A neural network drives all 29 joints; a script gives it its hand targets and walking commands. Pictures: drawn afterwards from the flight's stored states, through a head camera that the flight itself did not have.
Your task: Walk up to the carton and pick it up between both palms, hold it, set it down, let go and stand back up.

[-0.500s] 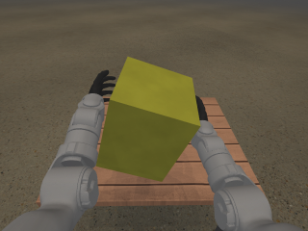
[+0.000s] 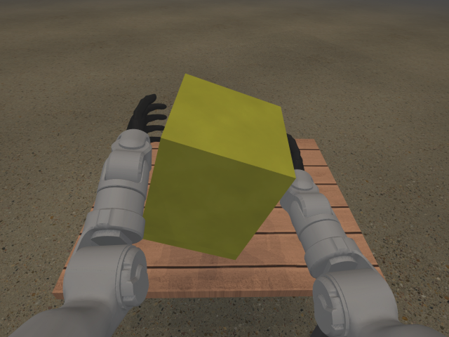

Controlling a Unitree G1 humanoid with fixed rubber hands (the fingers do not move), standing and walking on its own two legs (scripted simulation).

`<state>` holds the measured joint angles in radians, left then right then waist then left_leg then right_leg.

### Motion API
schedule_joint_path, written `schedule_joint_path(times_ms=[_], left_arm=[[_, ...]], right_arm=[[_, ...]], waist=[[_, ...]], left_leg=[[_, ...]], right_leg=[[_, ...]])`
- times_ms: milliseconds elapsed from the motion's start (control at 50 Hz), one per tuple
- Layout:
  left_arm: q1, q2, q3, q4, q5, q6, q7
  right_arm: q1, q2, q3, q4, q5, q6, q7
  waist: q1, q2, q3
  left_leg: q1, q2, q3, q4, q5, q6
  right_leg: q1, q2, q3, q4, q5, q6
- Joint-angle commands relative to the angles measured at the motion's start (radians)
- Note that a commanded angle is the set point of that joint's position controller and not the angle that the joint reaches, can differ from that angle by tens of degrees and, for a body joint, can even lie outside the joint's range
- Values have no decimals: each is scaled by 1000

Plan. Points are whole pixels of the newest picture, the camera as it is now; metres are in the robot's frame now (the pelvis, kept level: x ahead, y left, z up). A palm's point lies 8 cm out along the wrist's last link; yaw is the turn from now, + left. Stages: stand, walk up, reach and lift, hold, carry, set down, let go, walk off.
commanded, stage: reach and lift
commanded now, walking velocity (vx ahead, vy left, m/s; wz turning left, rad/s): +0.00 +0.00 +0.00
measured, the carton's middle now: (211, 170) +0.39 +0.02 +0.14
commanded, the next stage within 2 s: hold in 0.48 s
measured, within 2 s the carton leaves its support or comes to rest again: neither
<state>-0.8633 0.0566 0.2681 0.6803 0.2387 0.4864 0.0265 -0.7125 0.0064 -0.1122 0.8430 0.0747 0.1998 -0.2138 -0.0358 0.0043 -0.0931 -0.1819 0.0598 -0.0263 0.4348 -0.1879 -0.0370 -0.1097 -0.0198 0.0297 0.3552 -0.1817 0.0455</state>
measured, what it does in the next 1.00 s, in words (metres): stands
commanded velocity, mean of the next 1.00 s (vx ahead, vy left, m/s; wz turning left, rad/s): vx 0.00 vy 0.00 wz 0.00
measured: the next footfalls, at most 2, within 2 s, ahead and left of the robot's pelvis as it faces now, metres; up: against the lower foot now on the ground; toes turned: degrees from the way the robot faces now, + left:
none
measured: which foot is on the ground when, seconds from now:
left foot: down 0.00-1.00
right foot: down 0.00-1.00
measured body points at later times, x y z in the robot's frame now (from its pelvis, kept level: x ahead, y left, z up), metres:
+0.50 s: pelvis +0.00 +0.00 +0.00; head -0.07 +0.01 +0.45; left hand +0.40 +0.15 +0.23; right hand +0.38 -0.13 +0.16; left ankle +0.03 +0.14 -0.74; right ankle +0.01 -0.15 -0.74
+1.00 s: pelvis +0.00 +0.00 +0.00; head -0.07 +0.01 +0.44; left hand +0.39 +0.16 +0.24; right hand +0.38 -0.13 +0.18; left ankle +0.03 +0.14 -0.74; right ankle +0.01 -0.15 -0.74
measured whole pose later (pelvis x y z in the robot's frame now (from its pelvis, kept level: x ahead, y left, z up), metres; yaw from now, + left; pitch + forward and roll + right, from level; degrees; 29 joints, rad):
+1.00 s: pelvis +0.00 +0.00 +0.00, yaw +0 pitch -5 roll -1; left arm -0.85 0.05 0.28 0.52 0.26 0.62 0.01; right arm -0.72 -0.01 -0.07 0.72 0.13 0.30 -0.22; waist -0.04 0.00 -0.08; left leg -0.15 0.06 -0.03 0.43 -0.19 -0.04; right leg -0.07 -0.02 0.03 0.34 -0.18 0.05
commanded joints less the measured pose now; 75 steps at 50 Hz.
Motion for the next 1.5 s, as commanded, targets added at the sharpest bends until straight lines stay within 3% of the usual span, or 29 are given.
schedule_joint_path(times_ms=[0,20,40,80,140,160,200,240,340,360,420,500,540,720,800,860,900,920,1040,1060,1160,1180,1200,1220,1240,1340,1440,1460,1480], left_arm=[[-371,-831,-280,-108,-40,2,-167],[-383,-839,-296,-147,-45,4,-164],[-369,-847,-318,-164,-50,6,-165],[-378,-830,-285,-128,-29,17,-165],[-381,-829,-286,-132,-35,30,-174],[-406,-817,-263,-133,-30,28,-179],[-428,-837,-311,-164,-55,23,-176],[-418,-836,-328,-163,-62,31,-166],[-407,-810,-296,-183,-45,45,-173],[-395,-810,-296,-146,-39,45,-176],[-429,-818,-326,-202,-60,47,-173],[-415,-802,-287,-144,-40,59,-177],[-409,-816,-316,-198,-57,63,-178],[-418,-801,-314,-186,-57,85,-183],[-444,-815,-335,-222,-71,94,-176],[-405,-813,-355,-255,-76,105,-182],[-422,-813,-350,-222,-75,112,-185],[-442,-825,-374,-293,-84,108,-181],[-388,-788,-312,-204,-47,148,-202],[-395,-803,-343,-269,-57,144,-201],[-467,-814,-357,-277,-88,131,-194],[-452,-809,-360,-235,-81,138,-193],[-448,-794,-316,-221,-59,138,-192],[-474,-809,-351,-273,-85,127,-192],[-427,-801,-332,-213,-69,134,-193],[-452,-770,-299,-212,-48,142,-204],[-452,-785,-334,-271,-75,129,-204],[-432,-772,-310,-247,-62,136,-203],[-430,-790,-337,-296,-65,135,-208]], right_arm=[[-975,510,311,-494,126,-80,117],[-984,513,337,-512,139,-81,120],[-978,496,333,-529,145,-78,114],[-980,509,326,-505,147,-68,117],[-984,501,302,-491,130,-65,118],[-1001,525,312,-518,135,-68,122],[-1003,518,317,-537,140,-66,116],[-1023,496,316,-534,161,-65,118],[-1017,533,352,-554,166,-49,115],[-1017,524,341,-544,153,-48,105],[-997,496,318,-534,153,-46,114],[-1021,493,303,-505,149,-39,113],[-1022,512,336,-556,164,-38,114],[-1018,483,330,-543,177,-7,101],[-1074,513,354,-617,194,-6,104],[-1020,503,366,-622,197,4,93],[-1023,503,351,-586,194,25,89],[-997,524,377,-628,202,23,90],[-1003,482,339,-577,192,52,91],[-980,480,344,-595,196,49,90],[-1054,520,358,-649,209,40,96],[-1055,492,335,-625,193,49,96],[-1042,508,336,-589,188,53,99],[-1053,520,331,-630,191,43,100],[-1039,492,322,-604,175,51,99],[-993,492,297,-534,168,65,102],[-1016,512,326,-613,190,54,95],[-1002,513,349,-596,200,64,99],[-986,519,356,-615,207,57,94]], waist=[[-8,-26,-263],[5,-18,-304],[-14,-5,-315],[5,-12,-271],[-21,-26,-249],[5,-47,-266],[-19,-22,-301],[-14,5,-285],[5,-33,-284],[-19,-37,-267],[-28,1,-292],[-16,-19,-231],[-17,-16,-309],[-35,-19,-254],[-17,-11,-307],[-36,-13,-288],[-46,-7,-258],[-54,-7,-309],[-47,-21,-207],[-54,-26,-242],[-39,-18,-292],[-66,0,-244],[-32,-29,-217],[-58,-19,-276],[-53,-33,-223],[-56,-26,-191],[-62,-31,-269],[-44,-26,-233],[-55,3,-269]], left_leg=[[213,-93,45,-92,247,8],[226,-91,46,-89,266,11],[246,-89,37,-79,319,3],[220,-94,47,-91,241,6],[194,-91,48,-105,176,14],[180,-95,55,-105,159,21],[201,-94,47,-95,212,11],[218,-90,40,-93,230,5],[200,-93,44,-98,219,23],[206,-97,43,-102,209,19],[224,-90,43,-96,249,3],[190,-90,46,-110,151,19],[214,-89,42,-102,219,13],[217,-94,43,-105,188,12],[211,-92,41,-97,207,11],[223,-93,44,-94,253,13],[214,-91,34,-103,218,5],[217,-98,37,-103,233,10],[194,-93,47,-121,146,21],[192,-93,46,-115,188,17],[180,-94,42,-112,173,17],[178,-95,46,-120,127,14],[147,-91,47,-138,81,27],[172,-95,46,-132,122,22],[148,-92,46,-140,101,25],[152,-86,52,-158,71,25],[180,-96,49,-130,153,25],[172,-95,44,-128,163,22],[190,-97,46,-116,226,15]], right_leg=[[146,114,-95,-133,139,-18],[148,119,-101,-126,151,-11],[157,123,-98,-126,189,-17],[135,116,-102,-131,122,-17],[139,111,-95,-139,81,-17],[158,106,-101,-135,73,-13],[144,113,-101,-128,122,-15],[122,117,-102,-129,107,-19],[152,112,-98,-129,120,-12],[154,110,-94,-137,122,-14],[127,116,-106,-132,128,-21],[126,108,-97,-137,56,-19],[166,116,-103,-127,134,-15],[150,110,-99,-142,108,-13],[158,114,-97,-127,117,-18],[191,115,-88,-130,178,-14],[155,117,-94,-138,128,-15],[191,118,-100,-127,160,-13],[164,106,-89,-141,98,-16],[184,114,-88,-133,141,-13],[184,117,-94,-123,124,-17],[147,108,-88,-136,82,-18],[150,104,-87,-138,42,-17],[159,109,-89,-132,90,-18],[148,113,-95,-135,75,-15],[154,105,-84,-143,51,-20],[187,106,-82,-135,127,-15],[191,110,-90,-129,127,-16],[197,113,-89,-123,180,-14]])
